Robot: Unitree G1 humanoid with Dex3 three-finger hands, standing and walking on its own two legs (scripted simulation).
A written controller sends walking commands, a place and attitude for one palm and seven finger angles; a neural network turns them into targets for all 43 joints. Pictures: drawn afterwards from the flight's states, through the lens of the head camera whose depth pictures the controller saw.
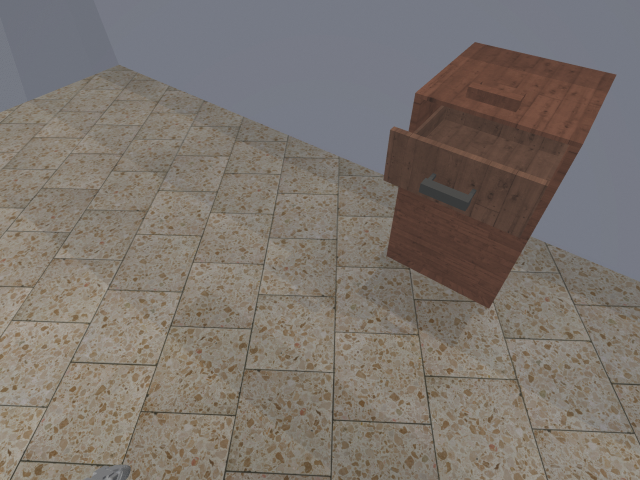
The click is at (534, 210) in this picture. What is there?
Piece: drawer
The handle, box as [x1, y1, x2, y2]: [419, 173, 476, 210]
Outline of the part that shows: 421,182 419,188 420,192 463,210 465,210 468,206 471,197 476,190 472,189 468,194 465,194 432,180 435,177 435,174 433,173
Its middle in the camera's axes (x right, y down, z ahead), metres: +0.32 -0.12 +0.96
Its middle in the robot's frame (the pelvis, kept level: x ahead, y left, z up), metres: +0.80 -0.27 -0.15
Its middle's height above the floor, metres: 0.62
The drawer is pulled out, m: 0.18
